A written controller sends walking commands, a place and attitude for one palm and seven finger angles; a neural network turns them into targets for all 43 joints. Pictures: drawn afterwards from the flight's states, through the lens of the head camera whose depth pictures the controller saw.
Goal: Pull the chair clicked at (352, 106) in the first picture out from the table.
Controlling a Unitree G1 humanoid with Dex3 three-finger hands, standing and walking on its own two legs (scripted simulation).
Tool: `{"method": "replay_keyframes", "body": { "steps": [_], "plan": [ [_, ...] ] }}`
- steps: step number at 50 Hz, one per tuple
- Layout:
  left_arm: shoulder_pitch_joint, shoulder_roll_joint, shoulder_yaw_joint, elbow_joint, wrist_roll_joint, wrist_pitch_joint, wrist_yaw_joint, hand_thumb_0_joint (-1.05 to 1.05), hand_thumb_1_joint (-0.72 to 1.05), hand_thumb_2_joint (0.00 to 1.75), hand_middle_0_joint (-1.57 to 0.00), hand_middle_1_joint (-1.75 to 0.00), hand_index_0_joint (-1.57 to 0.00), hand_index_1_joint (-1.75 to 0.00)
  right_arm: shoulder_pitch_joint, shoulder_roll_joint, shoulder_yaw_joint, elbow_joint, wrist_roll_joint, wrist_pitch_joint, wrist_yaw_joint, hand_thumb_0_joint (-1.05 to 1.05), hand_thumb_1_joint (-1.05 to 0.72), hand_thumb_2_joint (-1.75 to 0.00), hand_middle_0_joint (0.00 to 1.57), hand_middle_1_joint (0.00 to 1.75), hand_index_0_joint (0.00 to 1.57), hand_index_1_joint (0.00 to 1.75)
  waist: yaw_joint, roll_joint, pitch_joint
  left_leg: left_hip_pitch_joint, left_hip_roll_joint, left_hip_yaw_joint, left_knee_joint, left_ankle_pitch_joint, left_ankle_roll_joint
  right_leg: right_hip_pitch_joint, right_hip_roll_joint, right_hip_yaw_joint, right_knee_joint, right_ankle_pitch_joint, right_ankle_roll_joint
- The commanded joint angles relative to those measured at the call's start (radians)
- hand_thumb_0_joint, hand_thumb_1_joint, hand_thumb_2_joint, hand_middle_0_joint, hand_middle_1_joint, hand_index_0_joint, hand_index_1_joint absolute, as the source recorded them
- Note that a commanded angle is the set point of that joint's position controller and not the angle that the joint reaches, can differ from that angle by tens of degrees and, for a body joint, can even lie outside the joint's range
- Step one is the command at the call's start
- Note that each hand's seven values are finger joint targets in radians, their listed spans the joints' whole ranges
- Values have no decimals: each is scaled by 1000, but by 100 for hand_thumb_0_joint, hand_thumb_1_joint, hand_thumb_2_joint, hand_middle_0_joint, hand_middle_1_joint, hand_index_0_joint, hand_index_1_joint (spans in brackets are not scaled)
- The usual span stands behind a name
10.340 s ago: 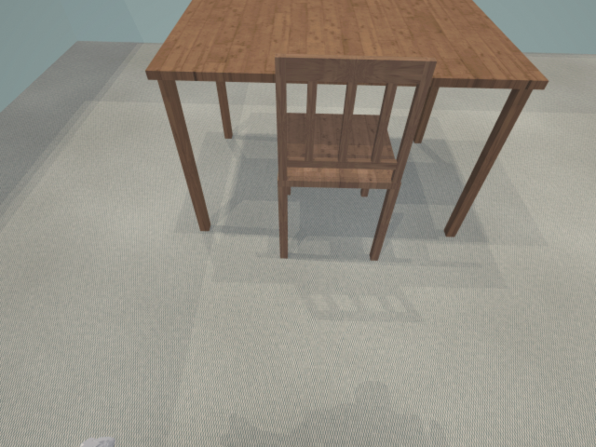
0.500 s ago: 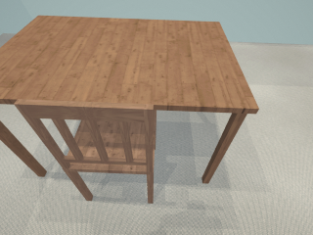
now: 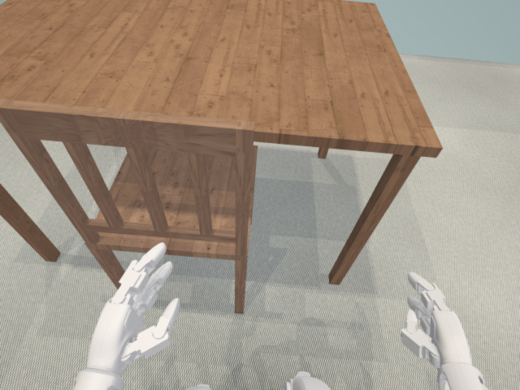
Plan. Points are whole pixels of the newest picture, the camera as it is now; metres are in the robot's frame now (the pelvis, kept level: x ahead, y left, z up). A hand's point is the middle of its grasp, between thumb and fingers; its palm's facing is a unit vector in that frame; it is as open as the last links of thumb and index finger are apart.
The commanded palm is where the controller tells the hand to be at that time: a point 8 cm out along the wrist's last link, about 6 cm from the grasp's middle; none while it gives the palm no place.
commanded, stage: raise the hand toward the chair's back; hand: left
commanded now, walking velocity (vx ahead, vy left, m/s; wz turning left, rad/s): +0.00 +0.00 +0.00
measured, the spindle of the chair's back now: (150, 192) +0.49 +0.25 -0.04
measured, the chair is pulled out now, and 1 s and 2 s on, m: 0.00 0.00 0.00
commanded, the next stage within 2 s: aim the fingers beside a spindle in 1.72 s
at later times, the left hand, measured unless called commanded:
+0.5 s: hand (129, 325) +0.21 +0.19 +0.02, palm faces -0.01 -1.00 -0.04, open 13.2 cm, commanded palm +0.17 +0.25 +0.02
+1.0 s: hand (110, 312) +0.22 +0.22 +0.03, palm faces -0.02 -1.00 -0.05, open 16.7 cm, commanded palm +0.20 +0.28 +0.04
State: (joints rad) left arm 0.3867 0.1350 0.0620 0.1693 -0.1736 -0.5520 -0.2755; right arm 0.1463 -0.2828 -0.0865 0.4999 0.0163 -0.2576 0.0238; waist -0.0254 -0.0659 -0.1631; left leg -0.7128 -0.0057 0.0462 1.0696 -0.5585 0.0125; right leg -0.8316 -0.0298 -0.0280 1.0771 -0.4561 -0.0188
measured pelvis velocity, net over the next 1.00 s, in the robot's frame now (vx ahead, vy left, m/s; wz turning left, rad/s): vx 0.00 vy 0.02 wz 0.04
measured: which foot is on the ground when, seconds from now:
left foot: down 0.00-1.00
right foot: down 0.00-1.00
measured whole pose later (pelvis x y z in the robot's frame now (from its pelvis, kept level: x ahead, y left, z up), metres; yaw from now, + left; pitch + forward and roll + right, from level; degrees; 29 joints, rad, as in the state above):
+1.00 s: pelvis +0.00 +0.02 -0.01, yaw +2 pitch +17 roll -3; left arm 0.34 0.26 0.18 0.02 -0.26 -0.36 -0.31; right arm 0.21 -0.22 0.03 0.48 0.02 -0.20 -0.04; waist -0.01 0.02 -0.15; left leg -0.86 -0.01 -0.02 1.16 -0.59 0.03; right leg -0.91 -0.04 -0.09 1.08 -0.46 0.00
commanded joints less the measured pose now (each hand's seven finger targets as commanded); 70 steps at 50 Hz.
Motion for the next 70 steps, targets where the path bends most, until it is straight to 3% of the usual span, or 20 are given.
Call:
{"method": "replay_keyframes", "body": {
  "steps": [1, 2, 3, 6, 8, 9, 13, 15, 18, 20, 23, 24, 28, 32, 41, 43, 54, 58, 59, 70],
  "plan": [
    [50, 172, 156, -372, -57, -32, 60, 0, 43, 70, -15, -23, -15, -23, -22, -71, -9, -215, 3, 14, -13, 0, -90, -90, 20, 30, 20, 30, 83, 170, -164, -121, -32, -18, -83, 234, -2, 181, 16, 43, -96, 129, -29],
    [23, 171, 154, -462, -56, -46, 81, 0, 41, 69, -15, -22, -15, -22, 5, -63, -9, -207, -2, 14, -19, 0, -90, -90, 20, 30, 20, 30, 62, 194, -224, -81, -22, -29, -59, 300, 0, 182, 21, 34, -73, 217, -26],
    [-45, 180, 145, -539, -62, -63, 86, 0, 39, 68, -15, -22, -15, -22, 31, -67, -3, -197, -10, 16, -25, 0, -90, -90, 20, 30, 20, 30, 27, 149, -256, -80, -14, -46, -26, 331, 3, 166, 29, 31, -47, 264, -19],
    [-84, 137, 57, -543, -53, -101, 48, 0, 32, 65, -14, -21, -14, -21, 36, -70, 15, -155, -12, 1, -40, 0, -90, -90, 20, 30, 20, 30, -33, 172, -210, -105, 1, -69, 29, 308, 9, 71, 30, 30, -51, 227, -13],
    [-124, 132, 12, -491, -69, -83, -22, 0, 27, 63, -14, -20, -14, -20, 37, -86, 27, -134, -9, -18, -51, 0, -90, -90, 20, 30, 20, 30, -64, 148, -174, -138, 4, -85, 55, 273, 15, 31, 35, 29, -51, 182, -14],
    [-107, 150, 27, -448, -71, -56, -50, 0, 25, 62, -13, -20, -13, -20, 41, -89, 25, -124, -2, -24, -57, 0, -90, -90, 20, 30, 20, 30, -65, 119, -183, -158, 4, -84, 59, 244, 16, 37, 32, 33, -64, 150, -7],
    [-12, 231, 151, -295, -114, 117, -115, 0, 15, 58, -13, -18, -13, -18, 17, -89, 29, -131, 23, -13, -77, 0, -90, -90, 20, 30, 20, 30, 2, 52, -221, -236, -8, -74, 29, 189, 13, 154, 22, 64, -117, 34, 1],
    [-11, 245, 204, -361, -133, 167, -103, 0, 11, 56, -12, -18, -12, -18, 5, -77, 30, -151, 28, -6, -81, 0, -90, -90, 20, 30, 20, 30, 33, 40, -290, -214, -13, -72, -1, 220, 14, 223, 10, 62, -128, 52, 7],
    [12, 249, 257, -378, -156, 186, -48, 0, 4, 53, -11, -16, -11, -16, -11, -51, 33, -151, 19, -3, -83, 0, -90, -90, 20, 30, 20, 30, 65, 30, -295, -206, -11, -76, -22, 268, 8, 271, 13, 52, -118, 110, 3],
    [21, 215, 229, -402, -142, 155, -20, 0, -1, 51, -11, -16, -11, -16, 7, -42, 31, -145, 16, -6, -79, 0, -90, -90, 20, 30, 20, 30, 54, 47, -281, -192, -10, -74, -39, 281, 7, 253, 12, 38, -114, 139, 3],
    [13, 197, 194, -333, -120, 115, -2, 0, -8, 48, -10, -15, -10, -15, 4, -50, 27, -126, 13, -12, -78, 0, -90, -90, 20, 30, 20, 30, 33, 13, -179, -220, -9, -79, -46, 222, 7, 175, 15, 27, -124, 52, 2],
    [-7, 190, 171, -347, -113, 97, -7, 0, -10, 47, -10, -14, -10, -14, 15, -58, 27, -129, 13, -16, -77, 0, -90, -90, 20, 30, 20, 30, 19, 32, -177, -214, -9, -77, -47, 203, 9, 156, 13, 29, -130, 30, 3],
    [-17, 220, 172, -339, -110, 69, -18, 0, -20, 43, -9, -13, -9, -13, 30, -79, 23, -132, 19, -26, -81, 0, -90, -90, 20, 30, 20, 30, 15, 54, -158, -191, -10, -77, -68, 164, 11, 121, 14, 16, -137, -29, -2],
    [-29, 229, 184, -396, -116, 53, -8, 0, -29, 39, -8, -11, -8, -11, 48, -82, 22, -132, 17, -30, -83, 0, -90, -90, 20, 30, 20, 30, 21, 127, -204, -123, -10, -82, -91, 230, 7, 131, 19, -16, -114, 71, -6],
    [-44, 225, 173, -379, -102, 97, -13, 0, -50, 30, -6, -8, -6, -8, 65, -91, 28, -145, 14, -1, -75, 0, -90, -90, 20, 30, 20, 30, 10, 139, -208, -51, 0, -99, -108, 332, -10, 123, 33, -52, -97, 174, -9],
    [-56, 236, 182, -345, -103, 117, -20, 0, -50, 30, -6, -8, -6, -8, 66, -93, 32, -147, 13, 8, -76, 0, -90, -90, 20, 30, 20, 30, 9, 137, -182, -60, -1, -101, -108, 335, -10, 119, 38, -54, -98, 180, -11],
    [-138, 267, 227, -344, -124, 125, -52, 0, -50, 30, -6, -8, -6, -8, 75, -95, 45, -135, 12, 9, -76, 0, -90, -90, 20, 30, 20, 30, 10, 144, -231, -24, 0, -101, -111, 405, -18, 162, 36, -52, -109, 241, -10],
    [-153, 285, 243, -305, -131, 133, -63, 0, -50, 30, -6, -8, -6, -8, 76, -103, 44, -127, 15, 7, -78, 0, -90, -90, 20, 30, 20, 30, 5, 107, -213, -35, 2, -105, -120, 390, -18, 168, 39, -55, -118, 226, -10],
    [-165, 282, 245, -310, -134, 132, -67, 0, -50, 30, -6, -8, -6, -8, 77, -103, 45, -128, 15, 7, -78, 0, -90, -90, 20, 30, 20, 30, 9, 132, -220, -27, 1, -103, -126, 400, -20, 171, 36, -54, -119, 232, -10],
    [-141, 285, 254, -293, -131, 112, -45, 0, -50, 30, -6, -8, -6, -8, 82, -102, 35, -120, 16, 3, -69, 0, -90, -90, 20, 30, 20, 30, 13, 133, -222, -14, 3, -95, -141, 413, -20, 182, 31, -54, -132, 236, -7]
  ]
}}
